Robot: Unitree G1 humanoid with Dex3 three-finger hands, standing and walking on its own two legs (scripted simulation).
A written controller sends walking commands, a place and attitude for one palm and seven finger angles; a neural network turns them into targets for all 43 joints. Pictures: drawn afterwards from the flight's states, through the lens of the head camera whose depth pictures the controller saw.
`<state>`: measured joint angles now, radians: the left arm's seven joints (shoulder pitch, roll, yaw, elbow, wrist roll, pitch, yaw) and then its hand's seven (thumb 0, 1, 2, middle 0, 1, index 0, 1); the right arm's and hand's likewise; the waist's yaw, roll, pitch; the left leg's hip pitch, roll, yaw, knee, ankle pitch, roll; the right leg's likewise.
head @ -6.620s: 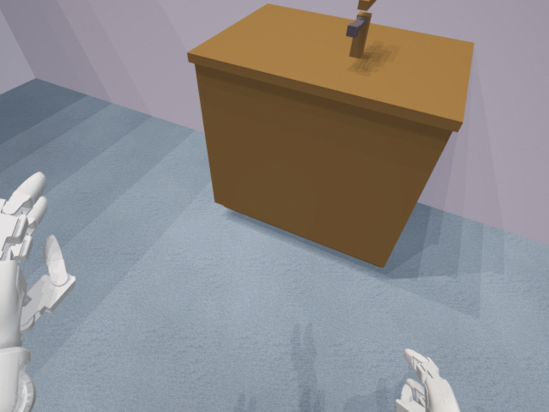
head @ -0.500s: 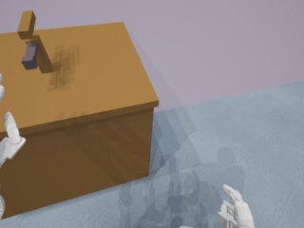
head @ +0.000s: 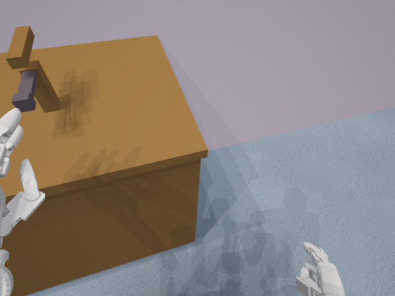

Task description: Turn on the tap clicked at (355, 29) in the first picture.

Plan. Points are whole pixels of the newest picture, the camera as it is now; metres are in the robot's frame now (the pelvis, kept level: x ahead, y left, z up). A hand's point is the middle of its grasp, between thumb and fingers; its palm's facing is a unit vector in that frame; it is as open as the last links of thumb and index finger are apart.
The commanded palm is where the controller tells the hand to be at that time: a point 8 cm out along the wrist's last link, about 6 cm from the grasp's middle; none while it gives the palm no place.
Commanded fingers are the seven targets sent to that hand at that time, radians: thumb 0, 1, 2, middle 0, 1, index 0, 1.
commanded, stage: come to a stop and stand still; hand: left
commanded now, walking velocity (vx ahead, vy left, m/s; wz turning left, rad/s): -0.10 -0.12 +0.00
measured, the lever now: (24, 102) +0.42 +0.38 +0.15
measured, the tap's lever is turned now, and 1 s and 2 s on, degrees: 0 0 0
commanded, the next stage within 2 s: look again from close up in 0.88 s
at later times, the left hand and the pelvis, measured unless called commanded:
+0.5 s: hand (50, 232) +0.17 +0.20 +0.18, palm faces +0.40 -0.83 -0.38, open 7.4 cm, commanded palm +0.12 +0.25 +0.19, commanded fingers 0.00 0.90 0.90 -0.20 -0.30 -0.20 -0.30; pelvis -0.04 -0.03 +0.00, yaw +0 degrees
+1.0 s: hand (34, 235) +0.16 +0.22 +0.17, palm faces +0.39 -0.82 -0.41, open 7.4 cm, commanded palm +0.10 +0.25 +0.19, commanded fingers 0.00 0.90 0.90 -0.20 -0.30 -0.20 -0.30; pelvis -0.06 -0.03 +0.01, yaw +0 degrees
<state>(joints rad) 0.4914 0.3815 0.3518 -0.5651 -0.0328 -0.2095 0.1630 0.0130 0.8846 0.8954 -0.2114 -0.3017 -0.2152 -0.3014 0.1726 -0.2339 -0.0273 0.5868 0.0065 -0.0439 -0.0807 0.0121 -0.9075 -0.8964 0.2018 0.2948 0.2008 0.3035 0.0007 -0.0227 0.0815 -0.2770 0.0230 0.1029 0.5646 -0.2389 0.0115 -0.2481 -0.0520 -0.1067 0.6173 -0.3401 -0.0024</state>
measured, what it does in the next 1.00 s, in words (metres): steps on the spot: right foot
